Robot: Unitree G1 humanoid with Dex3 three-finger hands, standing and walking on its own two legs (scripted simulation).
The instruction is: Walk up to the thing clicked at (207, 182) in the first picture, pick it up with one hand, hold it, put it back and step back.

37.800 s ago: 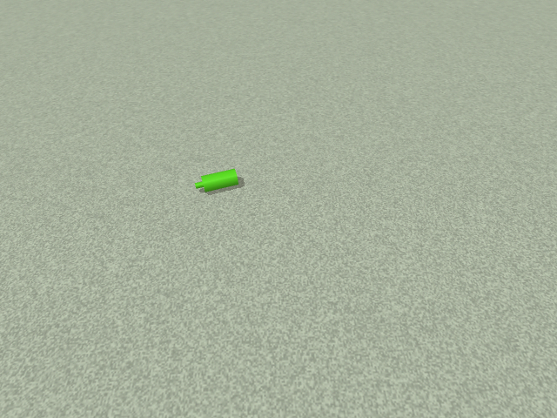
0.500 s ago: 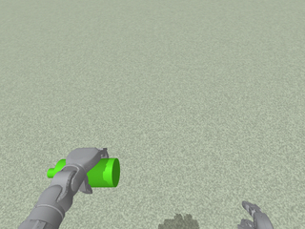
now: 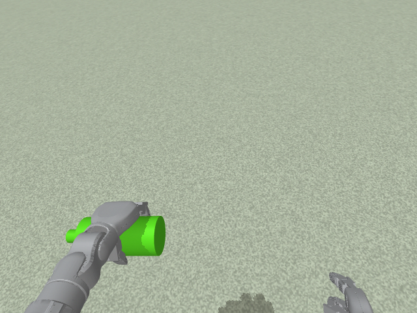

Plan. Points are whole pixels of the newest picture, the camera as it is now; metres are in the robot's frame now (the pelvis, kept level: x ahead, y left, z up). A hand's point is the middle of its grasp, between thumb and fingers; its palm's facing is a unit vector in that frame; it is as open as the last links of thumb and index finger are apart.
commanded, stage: hold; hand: left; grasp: from above
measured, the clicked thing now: (114, 235) +0.30 +0.24 -0.05
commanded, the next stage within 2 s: crouch in 0.18 s
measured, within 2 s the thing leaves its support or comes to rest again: neither
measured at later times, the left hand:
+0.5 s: hand (125, 236) +0.30 +0.22 -0.05, palm faces -0.47 -0.03 -0.88, open 11.2 cm
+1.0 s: hand (149, 245) +0.36 +0.23 -0.27, palm faces -0.40 +0.07 -0.91, open 11.2 cm
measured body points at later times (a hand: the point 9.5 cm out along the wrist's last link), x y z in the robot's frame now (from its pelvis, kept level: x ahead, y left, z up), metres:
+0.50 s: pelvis +0.00 +0.00 +0.00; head +0.02 -0.02 +0.45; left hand +0.32 +0.22 +0.00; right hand +0.15 -0.26 -0.12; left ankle +0.01 +0.12 -0.74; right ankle +0.02 -0.12 -0.74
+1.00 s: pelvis -0.05 +0.01 -0.16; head +0.09 +0.03 +0.27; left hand +0.38 +0.22 -0.21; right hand +0.00 -0.28 -0.28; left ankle +0.01 +0.12 -0.74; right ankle +0.02 -0.12 -0.74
